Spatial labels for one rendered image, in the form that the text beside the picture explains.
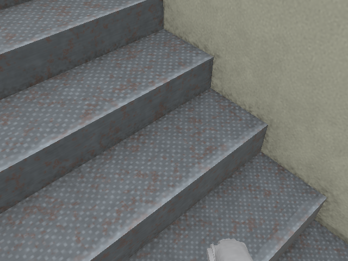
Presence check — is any right robot thigh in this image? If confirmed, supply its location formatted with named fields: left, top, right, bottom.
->
left=207, top=239, right=253, bottom=261

